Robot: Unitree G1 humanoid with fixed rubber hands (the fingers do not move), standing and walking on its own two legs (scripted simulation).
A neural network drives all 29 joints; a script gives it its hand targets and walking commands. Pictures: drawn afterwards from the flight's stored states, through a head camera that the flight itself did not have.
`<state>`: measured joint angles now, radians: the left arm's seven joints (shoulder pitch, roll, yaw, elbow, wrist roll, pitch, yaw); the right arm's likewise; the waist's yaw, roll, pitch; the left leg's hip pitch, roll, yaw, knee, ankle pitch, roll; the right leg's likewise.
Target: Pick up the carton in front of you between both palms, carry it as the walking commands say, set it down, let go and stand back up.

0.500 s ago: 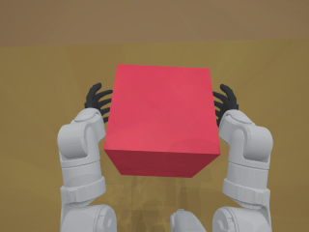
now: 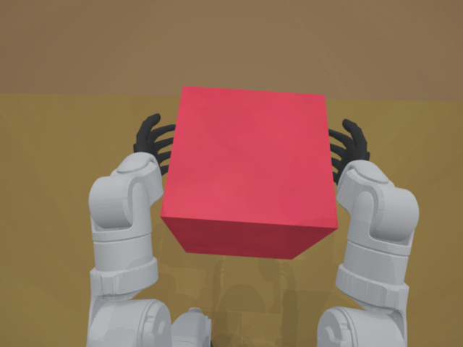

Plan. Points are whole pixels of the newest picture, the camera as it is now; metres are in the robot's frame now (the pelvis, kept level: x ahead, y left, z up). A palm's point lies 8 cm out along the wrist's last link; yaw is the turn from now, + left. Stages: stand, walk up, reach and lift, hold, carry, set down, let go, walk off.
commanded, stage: carry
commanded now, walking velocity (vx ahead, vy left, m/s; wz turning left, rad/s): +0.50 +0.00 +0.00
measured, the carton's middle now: (245, 185) +0.37 +0.02 +0.08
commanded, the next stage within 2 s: none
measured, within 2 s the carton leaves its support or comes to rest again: neither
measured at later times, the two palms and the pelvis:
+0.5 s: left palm (188, 42) +0.65 +0.15 +0.18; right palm (336, 46) +0.65 -0.15 +0.19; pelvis +0.30 +0.01 +0.02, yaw +0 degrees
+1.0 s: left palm out of the picture +0.95 +0.15 +0.20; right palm out of the picture +0.95 -0.15 +0.20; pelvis +0.61 +0.00 +0.04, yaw -2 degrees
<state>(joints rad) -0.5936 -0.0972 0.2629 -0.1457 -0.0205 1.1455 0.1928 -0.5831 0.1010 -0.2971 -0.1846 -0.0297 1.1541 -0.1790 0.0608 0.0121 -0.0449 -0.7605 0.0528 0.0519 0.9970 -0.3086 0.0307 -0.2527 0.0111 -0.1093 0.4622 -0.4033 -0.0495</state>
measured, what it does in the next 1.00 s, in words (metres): climbs: left foot, then right foot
